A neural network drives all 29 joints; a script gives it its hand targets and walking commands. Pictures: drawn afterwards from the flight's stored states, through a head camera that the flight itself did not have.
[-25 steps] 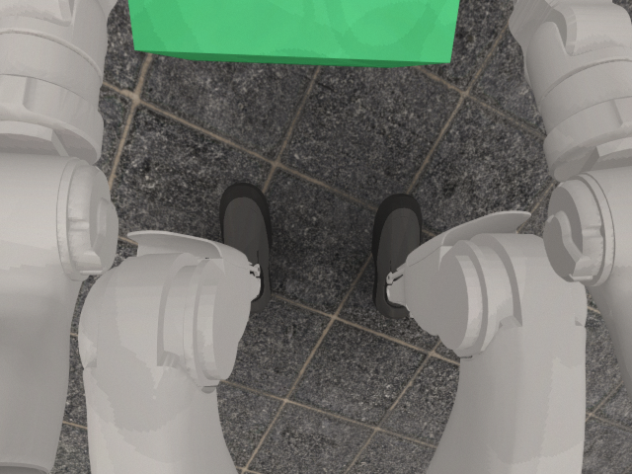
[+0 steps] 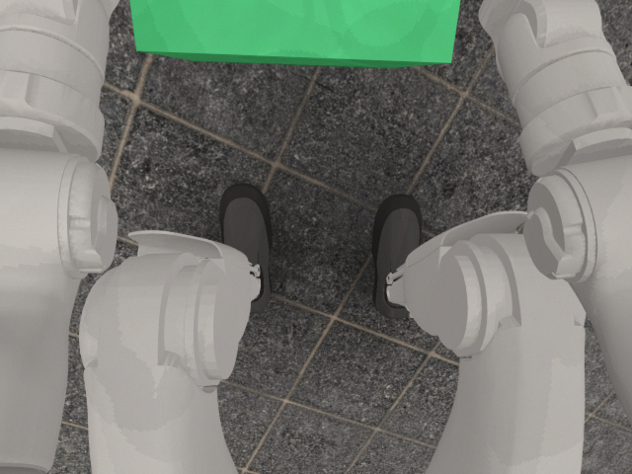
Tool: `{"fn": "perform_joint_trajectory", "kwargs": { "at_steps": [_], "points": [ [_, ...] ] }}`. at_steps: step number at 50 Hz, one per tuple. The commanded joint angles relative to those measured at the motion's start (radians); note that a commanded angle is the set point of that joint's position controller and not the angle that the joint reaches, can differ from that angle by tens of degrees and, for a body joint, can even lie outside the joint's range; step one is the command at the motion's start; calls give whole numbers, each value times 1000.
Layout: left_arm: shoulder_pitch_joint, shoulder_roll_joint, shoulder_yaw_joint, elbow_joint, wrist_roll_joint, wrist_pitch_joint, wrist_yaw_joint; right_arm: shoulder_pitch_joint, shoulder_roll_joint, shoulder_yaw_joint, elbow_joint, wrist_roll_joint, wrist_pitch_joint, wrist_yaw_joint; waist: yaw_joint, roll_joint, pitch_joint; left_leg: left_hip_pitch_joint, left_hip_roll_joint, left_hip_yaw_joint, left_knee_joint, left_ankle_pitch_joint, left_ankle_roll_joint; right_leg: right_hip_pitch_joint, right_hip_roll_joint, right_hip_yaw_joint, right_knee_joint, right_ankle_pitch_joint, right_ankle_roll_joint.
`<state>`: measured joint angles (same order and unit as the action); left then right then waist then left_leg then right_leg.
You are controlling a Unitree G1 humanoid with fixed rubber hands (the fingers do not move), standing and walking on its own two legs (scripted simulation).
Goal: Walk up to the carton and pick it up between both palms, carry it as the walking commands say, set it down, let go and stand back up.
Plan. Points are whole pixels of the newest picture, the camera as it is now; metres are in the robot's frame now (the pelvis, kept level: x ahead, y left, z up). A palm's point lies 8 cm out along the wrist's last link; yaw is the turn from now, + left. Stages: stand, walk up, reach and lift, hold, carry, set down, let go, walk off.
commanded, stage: reach and lift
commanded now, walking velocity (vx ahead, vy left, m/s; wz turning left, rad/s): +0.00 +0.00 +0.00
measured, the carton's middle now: out of the picture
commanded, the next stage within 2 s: none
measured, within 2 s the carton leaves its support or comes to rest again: leaves its support in 0.60 s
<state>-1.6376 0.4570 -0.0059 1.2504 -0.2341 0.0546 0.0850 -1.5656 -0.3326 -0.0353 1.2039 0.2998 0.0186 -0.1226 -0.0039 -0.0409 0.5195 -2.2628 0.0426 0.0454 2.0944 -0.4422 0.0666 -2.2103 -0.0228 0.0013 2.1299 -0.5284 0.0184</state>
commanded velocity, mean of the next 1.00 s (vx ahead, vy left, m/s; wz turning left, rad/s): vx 0.00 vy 0.00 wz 0.00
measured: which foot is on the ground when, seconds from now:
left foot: down 0.00-1.00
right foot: down 0.00-1.00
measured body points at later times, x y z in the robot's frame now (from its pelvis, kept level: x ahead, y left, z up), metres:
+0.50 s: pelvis +0.00 +0.00 +0.00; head +0.39 +0.03 +0.20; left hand +0.57 +0.20 -0.21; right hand +0.56 -0.15 -0.21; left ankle +0.15 +0.10 -0.35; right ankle +0.13 -0.13 -0.35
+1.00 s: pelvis -0.01 +0.00 +0.01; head +0.36 +0.02 +0.25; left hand +0.58 +0.19 -0.15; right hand +0.57 -0.16 -0.15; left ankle +0.15 +0.10 -0.35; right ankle +0.13 -0.13 -0.35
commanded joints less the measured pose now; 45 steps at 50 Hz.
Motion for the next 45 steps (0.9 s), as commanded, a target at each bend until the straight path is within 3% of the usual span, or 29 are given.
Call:
{"fn": "perform_joint_trajectory", "kwargs": {
  "at_steps": [1, 3, 5, 10, 11, 12, 14, 15, 19, 20, 21, 22, 23, 24, 26, 27, 29, 31, 32, 33, 34, 38, 40, 41, 42, 43, 44, 45],
  "points": [
    [-413, -817, -138, -157, -19, 45, -268, -487, 657, 69, -221, -74, 33, 220, -65, 99, -1144, 556, -89, -81, -41, 98, -53, 334, 93, -51, -67, 124, -42],
    [-386, -830, -119, -168, -7, 54, -281, -472, 689, 76, -232, -78, 49, 237, -48, 74, -1146, 551, -91, -79, -35, 114, -46, 341, 95, -52, -60, 137, -36],
    [-405, -855, -130, -199, -14, 53, -291, -493, 707, 72, -259, -88, 51, 246, -55, 66, -1180, 554, -94, -69, -29, 122, -46, 361, 95, -56, -60, 148, -35],
    [-415, -865, -151, -219, -40, 58, -298, -543, 732, 111, -325, -51, 48, 250, -25, 44, -1247, 583, -96, -70, -15, 188, -37, 388, 95, -53, -52, 205, -27],
    [-401, -891, -150, -215, -39, 58, -299, -522, 747, 103, -298, -61, 50, 251, -43, 55, -1253, 584, -97, -71, -13, 187, -40, 387, 98, -56, -51, 204, -30],
    [-414, -887, -163, -227, -40, 58, -297, -525, 738, 102, -298, -57, 47, 247, -40, 80, -1255, 591, -92, -70, -22, 181, -44, 373, 95, -54, -48, 203, -32],
    [-414, -887, -153, -239, -44, 57, -292, -532, 746, 111, -323, -51, 52, 246, -31, 63, -1292, 626, -95, -72, -24, 183, -40, 381, 94, -63, -53, 184, -29],
    [-445, -905, -164, -291, -55, 55, -290, -546, 750, 122, -364, -43, 49, 243, -46, 58, -1368, 653, -102, -64, -14, 219, -44, 433, 100, -64, -58, 229, -29],
    [-535, -905, -225, -430, -120, 45, -267, -639, 769, 183, -496, 12, 41, 214, -51, 56, -1641, 817, -108, -58, -3, 328, -43, 583, 107, -68, -48, 335, -27],
    [-542, -909, -235, -431, -128, 46, -260, -626, 779, 190, -471, 18, 44, 210, -58, 75, -1688, 854, -106, -50, -3, 324, -49, 590, 108, -78, -51, 326, -22],
    [-551, -910, -234, -440, -129, 44, -252, -636, 806, 200, -465, 32, 48, 208, -40, 66, -1696, 858, -110, -51, -11, 320, -44, 585, 108, -78, -47, 320, -24],
    [-569, -904, -239, -436, -116, 49, -247, -605, 806, 188, -412, 33, 55, 211, -36, 93, -1661, 863, -106, -48, -24, 289, -47, 550, 109, -79, -49, 286, -28],
    [-561, -923, -250, -447, -135, 54, -241, -635, 793, 194, -465, 35, 52, 208, -59, 82, -1722, 902, -109, -53, -17, 309, -48, 572, 106, -86, -55, 298, -27],
    [-584, -934, -244, -511, -143, 47, -237, -630, 810, 192, -487, 39, 54, 204, -62, 95, -1779, 937, -109, -51, -19, 350, -49, 591, 114, -86, -53, 330, -29],
    [-598, -941, -267, -532, -153, 51, -227, -665, 818, 202, -556, 49, 53, 201, -75, 106, -1883, 1013, -110, -51, -20, 390, -51, 611, 117, -98, -54, 359, -27],
    [-632, -938, -271, -607, -164, 51, -222, -666, 830, 215, -586, 55, 60, 199, -66, 109, -1991, 1058, -117, -43, -14, 421, -56, 649, 122, -96, -57, 380, -26],
    [-623, -948, -272, -561, -160, 59, -214, -700, 848, 223, -620, 63, 63, 194, -51, 103, -2007, 1069, -123, -41, -27, 429, -47, 651, 129, -92, -68, 380, -25],
    [-642, -922, -261, -576, -139, 65, -209, -694, 870, 214, -568, 57, 77, 194, -39, 106, -1965, 1032, -123, -41, -50, 371, -45, 627, 124, -92, -79, 335, -23],
    [-629, -964, -262, -548, -142, 76, -213, -708, 849, 211, -591, 50, 79, 196, -60, 100, -1960, 1016, -123, -36, -57, 340, -49, 636, 124, -94, -90, 316, -28],
    [-636, -943, -248, -544, -126, 72, -214, -703, 881, 196, -549, 53, 87, 203, -27, 108, -1887, 972, -122, -25, -75, 296, -43, 599, 127, -91, -100, 272, -27],
    [-661, -964, -255, -580, -141, 73, -214, -691, 867, 188, -559, 37, 90, 204, -67, 102, -1923, 997, -124, -41, -77, 293, -46, 612, 125, -98, -101, 272, -30],
    [-667, -977, -206, -536, -106, 85, -226, -703, 903, 153, -521, 18, 114, 219, -27, 95, -1811, 925, -126, -26, -120, 184, -40, 575, 130, -95, -134, 178, -35],
    [-625, -988, -173, -424, -80, 100, -244, -658, 938, 120, -438, -30, 130, 231, -53, 69, -1670, 846, -129, -28, -130, 103, -32, 512, 130, -101, -158, 106, -34],
    [-596, -1004, -135, -391, -47, 109, -254, -676, 941, 104, -425, -38, 137, 242, -29, 99, -1628, 827, -128, -18, -138, 61, -33, 497, 124, -91, -167, 60, -41],
    [-601, -1002, -126, -387, -36, 116, -261, -649, 949, 84, -397, -60, 149, 251, -29, 78, -1586, 802, -131, -25, -156, 26, -31, 478, 125, -95, -174, 36, -42],
    [-553, -1028, -114, -364, -27, 130, -269, -658, 938, 75, -431, -68, 152, 260, -30, 95, -1609, 809, -133, -18, -149, 24, -34, 485, 126, -102, -175, 30, -43],
    [-541, -1041, -94, -344, -21, 136, -277, -687, 943, 83, -465, -80, 154, 266, -35, 65, -1594, 806, -134, -31, -154, 28, -24, 462, 127, -99, -178, 25, -46],
    [-498, -1052, -88, -341, -7, 145, -284, -681, 944, 82, -469, -90, 162, 269, -27, 76, -1633, 799, -140, -17, -146, 37, -26, 498, 128, -100, -181, 31, -43]
  ]
}}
